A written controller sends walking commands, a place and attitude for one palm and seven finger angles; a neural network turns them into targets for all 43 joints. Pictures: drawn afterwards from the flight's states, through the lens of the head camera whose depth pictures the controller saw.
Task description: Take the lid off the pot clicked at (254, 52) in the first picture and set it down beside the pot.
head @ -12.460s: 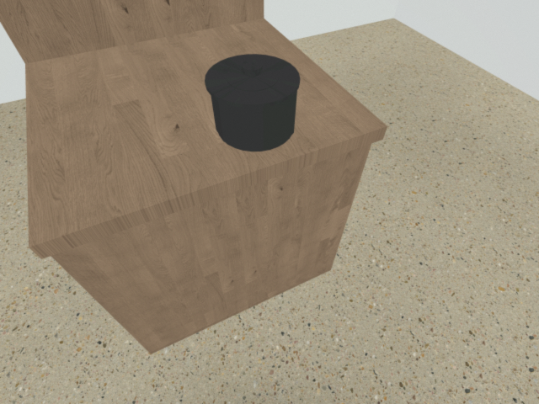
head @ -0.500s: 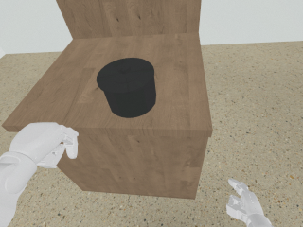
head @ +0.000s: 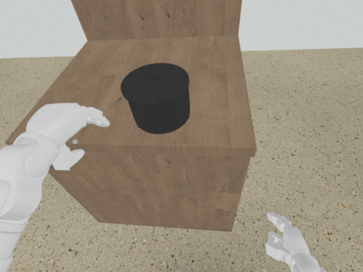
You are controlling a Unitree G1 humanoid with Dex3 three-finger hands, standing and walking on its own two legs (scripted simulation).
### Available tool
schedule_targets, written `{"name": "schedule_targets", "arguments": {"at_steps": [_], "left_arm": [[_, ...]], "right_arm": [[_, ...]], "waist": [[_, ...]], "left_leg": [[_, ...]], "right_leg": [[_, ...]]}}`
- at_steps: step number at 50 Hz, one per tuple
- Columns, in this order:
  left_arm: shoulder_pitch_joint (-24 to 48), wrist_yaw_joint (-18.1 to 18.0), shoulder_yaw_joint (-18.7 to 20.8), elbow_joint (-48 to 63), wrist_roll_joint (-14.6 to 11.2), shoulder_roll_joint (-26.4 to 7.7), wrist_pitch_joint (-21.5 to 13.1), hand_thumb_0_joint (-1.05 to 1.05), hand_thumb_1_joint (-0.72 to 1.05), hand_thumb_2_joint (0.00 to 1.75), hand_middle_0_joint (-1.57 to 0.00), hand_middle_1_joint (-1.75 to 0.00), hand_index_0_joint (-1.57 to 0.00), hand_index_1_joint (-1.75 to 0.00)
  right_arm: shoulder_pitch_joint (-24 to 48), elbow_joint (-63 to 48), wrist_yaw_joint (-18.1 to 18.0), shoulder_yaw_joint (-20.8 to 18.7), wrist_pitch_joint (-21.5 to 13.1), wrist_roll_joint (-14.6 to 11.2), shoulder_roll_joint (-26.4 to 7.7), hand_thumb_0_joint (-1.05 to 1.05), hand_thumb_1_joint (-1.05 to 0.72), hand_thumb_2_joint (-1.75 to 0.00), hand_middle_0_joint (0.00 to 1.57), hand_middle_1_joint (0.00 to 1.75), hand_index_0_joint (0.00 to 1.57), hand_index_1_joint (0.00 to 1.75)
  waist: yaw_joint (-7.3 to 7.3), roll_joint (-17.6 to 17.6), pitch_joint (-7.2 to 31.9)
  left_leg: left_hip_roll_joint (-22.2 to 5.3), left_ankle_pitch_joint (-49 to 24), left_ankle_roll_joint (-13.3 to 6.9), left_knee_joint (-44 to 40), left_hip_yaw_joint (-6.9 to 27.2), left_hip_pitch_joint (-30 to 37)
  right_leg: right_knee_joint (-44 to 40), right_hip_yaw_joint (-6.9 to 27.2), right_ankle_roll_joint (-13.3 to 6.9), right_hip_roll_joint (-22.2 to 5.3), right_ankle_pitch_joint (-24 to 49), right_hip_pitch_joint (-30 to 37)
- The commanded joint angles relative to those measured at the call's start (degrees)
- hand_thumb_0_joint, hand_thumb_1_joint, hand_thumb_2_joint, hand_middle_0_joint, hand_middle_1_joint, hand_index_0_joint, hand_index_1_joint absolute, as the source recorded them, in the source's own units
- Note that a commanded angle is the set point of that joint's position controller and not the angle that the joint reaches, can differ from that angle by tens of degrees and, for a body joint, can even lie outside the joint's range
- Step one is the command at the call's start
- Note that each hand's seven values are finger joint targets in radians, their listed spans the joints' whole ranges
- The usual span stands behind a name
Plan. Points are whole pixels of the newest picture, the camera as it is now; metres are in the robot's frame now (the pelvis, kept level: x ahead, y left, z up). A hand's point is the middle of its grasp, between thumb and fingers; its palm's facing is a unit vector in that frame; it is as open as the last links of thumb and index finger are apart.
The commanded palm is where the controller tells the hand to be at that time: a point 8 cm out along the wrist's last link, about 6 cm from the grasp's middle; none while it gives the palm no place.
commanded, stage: reach forward and open the fingers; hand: left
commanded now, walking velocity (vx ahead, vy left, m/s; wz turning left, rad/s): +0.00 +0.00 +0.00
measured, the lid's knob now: (153, 75) +0.56 +0.16 +0.14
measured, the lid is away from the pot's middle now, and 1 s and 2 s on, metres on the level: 0.00 0.00 0.00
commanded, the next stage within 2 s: move the open hand above the knob in 0.14 s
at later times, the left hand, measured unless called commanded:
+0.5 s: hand (93, 115) +0.34 +0.22 +0.19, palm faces -0.09 -0.08 -0.99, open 9.8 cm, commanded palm +0.32 +0.22 +0.27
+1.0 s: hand (114, 92) +0.42 +0.20 +0.19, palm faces -0.21 -0.09 -0.97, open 9.8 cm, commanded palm +0.40 +0.21 +0.27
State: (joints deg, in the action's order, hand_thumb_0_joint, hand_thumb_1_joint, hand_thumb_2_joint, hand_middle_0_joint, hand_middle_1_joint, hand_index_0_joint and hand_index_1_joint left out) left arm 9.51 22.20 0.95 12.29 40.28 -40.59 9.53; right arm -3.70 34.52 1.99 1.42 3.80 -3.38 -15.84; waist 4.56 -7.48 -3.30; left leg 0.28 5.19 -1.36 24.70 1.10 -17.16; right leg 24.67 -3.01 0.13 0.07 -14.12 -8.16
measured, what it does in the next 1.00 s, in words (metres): stands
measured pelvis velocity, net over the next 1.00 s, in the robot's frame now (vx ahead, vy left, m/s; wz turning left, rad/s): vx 0.02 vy -0.01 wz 0.00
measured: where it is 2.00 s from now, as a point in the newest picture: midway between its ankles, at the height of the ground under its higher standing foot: outside the picture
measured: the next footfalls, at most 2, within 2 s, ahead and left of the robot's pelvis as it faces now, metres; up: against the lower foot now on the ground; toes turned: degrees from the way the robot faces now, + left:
none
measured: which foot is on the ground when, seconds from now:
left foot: down 0.00-1.00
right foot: down 0.00-1.00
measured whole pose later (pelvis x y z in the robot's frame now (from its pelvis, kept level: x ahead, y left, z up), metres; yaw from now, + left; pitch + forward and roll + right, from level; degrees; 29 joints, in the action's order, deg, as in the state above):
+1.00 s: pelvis +0.02 -0.01 +0.00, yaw +0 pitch +0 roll +0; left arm 40.4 29.8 -9.1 -16.6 45.1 -36.7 17.2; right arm -7.0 36.4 1.8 1.0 6.3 -3.9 -17.7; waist 0.3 -6.1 -1.8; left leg 0.4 6.9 -0.7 24.6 0.9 -17.7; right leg 26.2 -2.6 -0.7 -0.1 -16.6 -9.5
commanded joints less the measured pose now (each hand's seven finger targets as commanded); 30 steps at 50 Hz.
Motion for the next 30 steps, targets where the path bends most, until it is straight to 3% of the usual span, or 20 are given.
{"name": "schedule_targets", "arguments": {"at_steps": [1, 5, 7, 9, 10, 12, 14, 15, 17, 18, 19, 22, 23, 25, 27, 28, 29, 30], "left_arm": [[20.1, -1.5, 10.0, 8.6, 0.8, -14.8, 0.3, 0.0, -0.3, 1.5, -0.86, -0.08, -0.86, -0.08], [22.6, -1.1, 10.0, 7.0, 1.2, -15.0, 0.8, 0.0, -0.3, 1.51, -0.86, -0.08, -0.86, -0.08], [22.8, -0.9, 11.2, 6.5, 1.2, -16.0, 1.5, 0.0, -0.3, 1.51, -0.86, -0.08, -0.86, -0.08], [25.1, -0.2, 9.0, 3.9, 1.2, -14.1, 1.9, 0.0, -0.31, 1.52, -0.86, -0.08, -0.86, -0.08], [25.5, 0.1, 7.7, 3.9, 0.8, -13.0, 2.0, 0.0, -0.31, 1.52, -0.86, -0.08, -0.86, -0.08], [25.8, 0.2, 9.7, 6.3, 0.8, -15.2, 2.2, 0.0, -0.31, 1.53, -0.86, -0.08, -0.86, -0.08], [28.8, 1.1, 6.2, 3.3, 0.6, -11.8, 2.7, 0.0, -0.31, 1.53, -0.86, -0.08, -0.86, -0.08], [29.9, 1.3, 4.5, 2.8, 0.5, -10.4, 2.9, 0.0, -0.31, 1.53, -0.86, -0.08, -0.86, -0.08], [29.2, 1.1, 7.3, 2.5, 0.7, -13.2, 3.4, 0.0, -0.31, 1.53, -0.86, -0.08, -0.86, -0.08], [34.4, 1.4, 6.0, 2.8, 1.8, -13.4, 3.4, 0.0, -0.31, 1.53, -0.86, -0.08, -0.86, -0.08], [35.5, 1.3, 5.2, 0.7, 1.8, -12.5, 3.6, 0.0, -0.31, 1.53, -0.86, -0.08, -0.86, -0.08], [36.2, 1.1, 5.6, 1.0, 1.8, -12.9, 4.0, 0.0, -0.31, 1.53, -0.86, -0.08, -0.86, -0.08], [39.6, 1.4, 4.5, 0.8, 2.9, -12.9, 4.2, 0.0, -0.31, 1.53, -0.86, -0.08, -0.86, -0.08], [40.3, 1.4, 2.5, -4.3, 2.9, -10.7, 5.0, 0.0, -0.31, 1.53, -0.86, -0.08, -0.86, -0.08], [38.2, 1.3, 4.2, -5.1, 2.7, -11.8, 5.4, 0.0, -0.31, 1.53, -0.86, -0.08, -0.86, -0.08], [42.6, 1.8, 2.6, -4.0, 3.8, -11.5, 5.3, 0.0, -0.31, 1.53, -0.86, -0.08, -0.86, -0.08], [42.7, 1.8, 1.7, -6.6, 3.5, -10.2, 5.7, 0.0, -0.31, 1.53, -0.86, -0.08, -0.86, -0.08], [43.7, 1.8, 2.3, -6.4, 3.8, -11.3, 5.7, 0.0, -0.31, 1.53, -0.86, -0.08, -0.86, -0.08]], "right_arm": [[10.2, -9.5, -0.2, -2.2, -3.4, 0.0, -6.1, 0.0, -0.9, -0.9, 0.2, 0.3, 0.2, 0.3], [9.5, -9.7, -0.3, -2.3, -3.5, -0.2, -6.1, 0.0, -0.9, -0.9, 0.2, 0.3, 0.2, 0.3], [9.7, -10.0, 0.0, -2.2, -3.6, -0.2, -6.5, 0.0, -0.9, -0.9, 0.2, 0.3, 0.2, 0.3], [9.3, -9.4, -0.1, -2.0, -3.3, -0.3, -6.2, 0.0, -0.9, -0.9, 0.2, 0.3, 0.2, 0.3], [9.4, -9.5, -0.1, -2.0, -3.1, -0.5, -6.3, 0.0, -0.9, -0.9, 0.2, 0.3, 0.2, 0.3], [9.8, -10.3, 0.1, -2.1, -3.5, -0.4, -6.6, 0.0, -0.9, -0.9, 0.2, 0.3, 0.2, 0.3], [9.5, -9.6, -0.1, -1.8, -3.4, -0.5, -6.1, 0.0, -0.9, -0.9, 0.2, 0.3, 0.2, 0.3], [9.4, -9.5, -0.2, -1.9, -3.2, -0.6, -6.3, 0.0, -0.9, -0.9, 0.2, 0.3, 0.2, 0.3], [9.1, -9.8, -0.1, -2.2, -3.3, -0.7, -6.8, 0.0, -0.9, -0.9, 0.2, 0.3, 0.2, 0.3], [9.3, -9.5, -0.1, -1.6, -3.2, -0.6, -6.5, 0.0, -0.9, -0.9, 0.2, 0.3, 0.2, 0.3], [8.9, -9.2, -0.2, -1.8, -3.1, -0.5, -6.4, 0.0, -0.9, -0.9, 0.2, 0.3, 0.2, 0.3], [9.0, -9.5, 0.0, -2.1, -3.0, -0.6, -6.8, 0.0, -0.9, -0.9, 0.2, 0.3, 0.2, 0.3], [8.9, -9.2, 0.1, -1.6, -3.0, -0.4, -6.3, 0.0, -0.9, -0.9, 0.2, 0.3, 0.2, 0.3], [8.3, -8.3, 0.1, -1.8, -2.3, -0.6, -6.7, 0.0, -0.9, -0.9, 0.2, 0.3, 0.2, 0.3], [8.1, -8.8, 0.2, -2.1, -2.1, -0.6, -7.1, 0.0, -0.9, -0.9, 0.2, 0.3, 0.2, 0.3], [8.5, -8.9, 0.4, -1.5, -2.1, -0.6, -6.6, 0.0, -0.9, -0.9, 0.2, 0.3, 0.2, 0.3], [8.1, -8.6, 0.3, -1.7, -1.9, -0.6, -6.5, 0.0, -0.9, -0.9, 0.2, 0.3, 0.2, 0.3], [7.8, -8.4, 0.3, -1.9, -1.7, -0.6, -7.0, 0.0, -0.9, -0.9, 0.2, 0.3, 0.2, 0.3]], "waist": [[0.25, 1.4, 16.1], [0.09, 2.2, 16.6], [0.16, 0.5, 18.0], [-0.33, 3.9, 15.9], [-0.49, 3.2, 15.1], [-0.2, 0.6, 18.4], [-1.0, 3.9, 16.6], [-1.32, 3.5, 15.6], [-0.98, 3.0, 17.4], [-1.06, 3.6, 18.1], [-1.37, 4.6, 17.2], [-1.13, 1.6, 19.3], [-1.06, 2.6, 20.5], [-1.8, 3.8, 16.7], [-1.43, 3.9, 18.7], [-1.44, 3.9, 19.8], [-1.98, 5.2, 18.0], [-1.73, 4.6, 19.2]], "left_leg": [[2.1, 3.1, -0.8, -4.1, 1.4, 13.0], [1.9, 2.5, -0.9, -3.9, 1.3, 12.7], [2.0, 1.9, -1.0, -3.4, 1.4, 13.5], [2.1, 1.6, -0.9, -3.6, 0.9, 12.6], [1.9, 2.7, -0.8, -4.1, 1.0, 12.0], [2.2, 1.4, -1.1, -3.0, 1.1, 13.5], [2.2, 0.8, -0.9, -3.1, 0.7, 13.0], [2.1, 2.4, -0.9, -3.5, 0.7, 12.7], [2.2, 2.3, -1.1, -2.9, 0.7, 13.2], [2.4, 1.0, -0.9, -3.3, 0.5, 13.1], [2.3, 1.4, -0.9, -3.2, 0.5, 12.9], [2.4, 0.7, -1.2, -2.5, 0.8, 14.1], [2.6, -0.9, -1.0, -2.9, 0.5, 14.2], [2.4, 0.9, -0.9, -3.1, 0.2, 12.4], [2.6, 0.4, -1.2, -2.4, 0.1, 12.8], [2.8, -1.0, -1.0, -2.6, -0.3, 13.0], [2.7, -0.5, -1.1, -2.4, -0.4, 12.4], [2.7, -0.7, -1.1, -2.6, -0.3, 12.6]], "right_leg": [[-4.9, 0.3, -1.2, 3.6, 0.3, -4.5], [-4.2, 0.5, -1.4, 3.4, 0.4, -3.8], [-4.1, 0.7, -1.7, 3.8, 0.6, -4.0], [-4.3, 0.2, -1.2, 3.5, 1.1, -4.5], [-4.2, 0.1, -1.2, 3.4, 0.3, -4.8], [-3.8, 0.7, -1.6, 3.6, 1.2, -4.0], [-3.8, 0.2, -1.1, 3.4, 1.9, -4.8], [-4.0, 0.1, -1.0, 3.4, 0.8, -5.8], [-3.9, 0.6, -1.4, 3.5, 0.8, -5.0], [-3.7, 0.4, -1.4, 3.4, 1.3, -4.4], [-3.6, 0.3, -1.2, 3.3, 1.0, -4.7], [-3.3, 0.8, -1.7, 3.4, 1.8, -4.4], [-3.1, 0.8, -1.7, 3.2, 2.8, -3.4], [-3.4, 0.5, -1.5, 3.2, 1.9, -5.0], [-3.3, 0.9, -1.7, 3.2, 2.6, -4.1], [-3.1, 0.9, -1.6, 2.9, 3.4, -3.4], [-3.0, 0.8, -1.5, 3.0, 3.3, -4.1], [-2.8, 0.8, -1.5, 2.9, 3.7, -3.6]]}}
